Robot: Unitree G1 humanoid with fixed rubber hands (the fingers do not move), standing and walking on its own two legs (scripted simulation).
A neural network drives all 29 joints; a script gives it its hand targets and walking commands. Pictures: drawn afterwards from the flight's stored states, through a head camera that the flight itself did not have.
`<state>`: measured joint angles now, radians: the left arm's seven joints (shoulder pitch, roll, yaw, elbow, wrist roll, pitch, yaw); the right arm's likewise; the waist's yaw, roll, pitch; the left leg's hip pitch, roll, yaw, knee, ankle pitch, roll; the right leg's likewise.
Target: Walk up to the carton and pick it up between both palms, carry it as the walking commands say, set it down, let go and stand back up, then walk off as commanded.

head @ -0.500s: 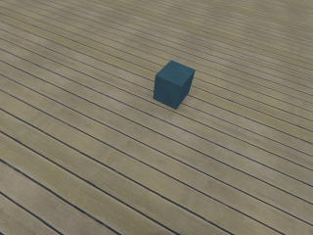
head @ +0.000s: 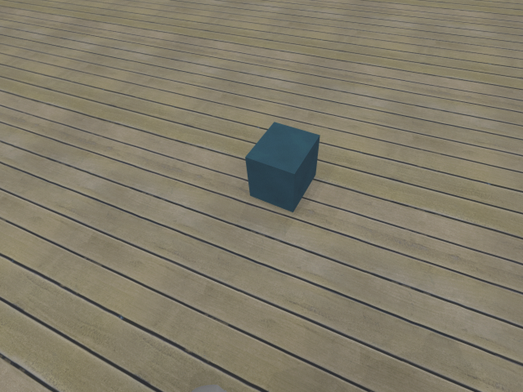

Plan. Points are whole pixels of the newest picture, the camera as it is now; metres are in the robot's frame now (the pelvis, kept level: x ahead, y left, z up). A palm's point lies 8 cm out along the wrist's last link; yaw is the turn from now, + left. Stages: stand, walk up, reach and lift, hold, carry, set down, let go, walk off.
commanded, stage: walk up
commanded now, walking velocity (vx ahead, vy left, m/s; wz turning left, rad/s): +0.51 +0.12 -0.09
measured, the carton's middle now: (283, 166) +1.20 -0.06 -0.64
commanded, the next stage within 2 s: none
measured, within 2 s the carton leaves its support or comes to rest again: neither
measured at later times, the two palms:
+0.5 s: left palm (120, 336) +0.26 +0.30 -0.16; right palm (390, 311) +0.28 -0.21 -0.11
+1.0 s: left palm (184, 215) +0.51 +0.20 -0.11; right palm (401, 228) +0.49 -0.30 -0.16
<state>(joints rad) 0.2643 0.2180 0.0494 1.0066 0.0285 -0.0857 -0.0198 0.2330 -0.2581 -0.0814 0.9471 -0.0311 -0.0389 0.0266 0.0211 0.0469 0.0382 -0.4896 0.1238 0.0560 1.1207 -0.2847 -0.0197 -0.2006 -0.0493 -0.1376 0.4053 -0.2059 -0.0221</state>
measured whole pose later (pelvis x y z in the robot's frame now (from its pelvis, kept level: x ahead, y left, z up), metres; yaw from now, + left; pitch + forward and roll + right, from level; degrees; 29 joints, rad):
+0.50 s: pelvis +0.25 +0.05 +0.00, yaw -1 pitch +0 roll -2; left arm 0.27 0.25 0.07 1.06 0.03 -0.03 -0.03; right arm 0.27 -0.21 -0.06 1.00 -0.01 -0.07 0.01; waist 0.02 -0.04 0.07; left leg -0.24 0.08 0.15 0.46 -0.21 0.03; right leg -0.47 -0.10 -0.02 1.13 -0.24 0.01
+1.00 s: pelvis +0.47 -0.05 +0.00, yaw -1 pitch +0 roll +2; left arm 0.25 0.20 0.05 1.00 0.02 -0.09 -0.01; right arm 0.28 -0.24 -0.07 1.02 -0.03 -0.02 0.01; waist 0.01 0.05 0.05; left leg -0.46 0.10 0.06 1.12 -0.28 -0.03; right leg -0.25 -0.08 -0.14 0.45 -0.20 -0.03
